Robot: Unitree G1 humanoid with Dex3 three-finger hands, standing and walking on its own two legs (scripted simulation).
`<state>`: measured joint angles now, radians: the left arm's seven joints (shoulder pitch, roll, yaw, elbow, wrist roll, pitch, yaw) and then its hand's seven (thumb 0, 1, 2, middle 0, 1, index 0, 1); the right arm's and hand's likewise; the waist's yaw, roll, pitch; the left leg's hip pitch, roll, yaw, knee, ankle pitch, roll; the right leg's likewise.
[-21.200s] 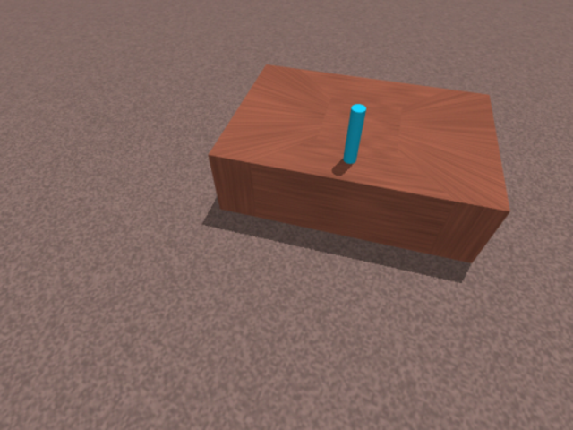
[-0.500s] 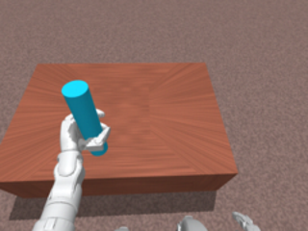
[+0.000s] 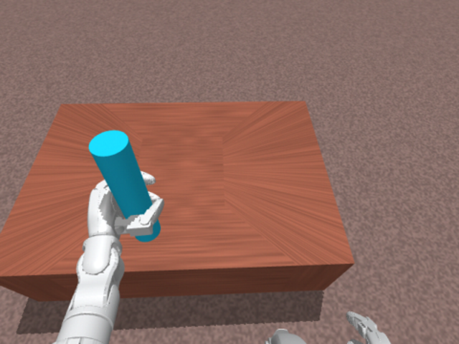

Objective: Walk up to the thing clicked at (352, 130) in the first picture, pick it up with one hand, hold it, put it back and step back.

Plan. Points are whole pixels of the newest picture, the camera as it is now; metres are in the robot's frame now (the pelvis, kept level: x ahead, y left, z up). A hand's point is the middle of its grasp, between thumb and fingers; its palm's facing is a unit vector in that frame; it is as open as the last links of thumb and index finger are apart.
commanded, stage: hold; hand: left
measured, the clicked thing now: (131, 194) +0.35 +0.17 +0.06
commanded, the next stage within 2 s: none
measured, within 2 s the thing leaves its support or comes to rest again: neither
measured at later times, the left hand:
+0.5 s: hand (136, 209) +0.33 +0.17 +0.05, palm faces +0.13 -0.99 -0.03, open 7.1 cm
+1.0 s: hand (134, 208) +0.33 +0.17 +0.05, palm faces +0.12 -0.99 -0.03, open 7.1 cm
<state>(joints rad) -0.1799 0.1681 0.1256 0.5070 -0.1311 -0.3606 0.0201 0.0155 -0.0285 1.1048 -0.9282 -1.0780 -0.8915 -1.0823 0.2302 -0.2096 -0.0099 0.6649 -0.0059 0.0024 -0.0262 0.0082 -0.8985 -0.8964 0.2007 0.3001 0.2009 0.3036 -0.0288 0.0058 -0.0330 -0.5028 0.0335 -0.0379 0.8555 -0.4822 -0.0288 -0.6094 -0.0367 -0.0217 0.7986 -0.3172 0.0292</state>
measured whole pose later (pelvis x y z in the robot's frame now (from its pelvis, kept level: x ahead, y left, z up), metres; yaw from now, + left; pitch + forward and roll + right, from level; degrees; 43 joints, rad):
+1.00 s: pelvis -0.01 +0.00 +0.00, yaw +0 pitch +6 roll -1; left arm -0.18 0.18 0.12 0.51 -0.13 -0.36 0.01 0.02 -0.03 1.11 -0.93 -1.08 -0.89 -1.08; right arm 0.23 -0.20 -0.01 0.69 0.00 -0.03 -0.03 0.01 -0.90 -0.90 0.20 0.30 0.20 0.30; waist -0.03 0.00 -0.02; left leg -0.46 0.03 -0.03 0.82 -0.46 -0.02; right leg -0.56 -0.04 -0.02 0.76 -0.29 0.04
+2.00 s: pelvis +0.00 +0.00 +0.00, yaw +0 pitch +6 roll -1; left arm -0.18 0.18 0.12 0.50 -0.14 -0.36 -0.01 0.02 -0.03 1.11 -0.92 -1.09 -0.89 -1.09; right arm 0.23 -0.21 -0.02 0.69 0.00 -0.03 -0.02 0.01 -0.90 -0.90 0.20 0.30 0.20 0.30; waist -0.02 0.01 -0.02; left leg -0.46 0.03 -0.04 0.82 -0.46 -0.03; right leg -0.57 -0.04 -0.03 0.77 -0.31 0.03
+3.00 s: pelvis -0.04 +0.00 -0.12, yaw +1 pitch +28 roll -1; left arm -0.76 0.35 0.37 1.12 -0.09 -0.61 -0.05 0.02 -0.03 1.12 -0.94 -1.07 -0.90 -1.06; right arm 0.24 -0.23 0.01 0.72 -0.06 -0.01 0.03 0.01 -0.91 -0.90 0.20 0.30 0.20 0.30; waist -0.14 0.02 -0.13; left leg -1.32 0.00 -0.07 1.48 -0.66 -0.04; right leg -1.42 -0.06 -0.02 1.38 -0.46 0.03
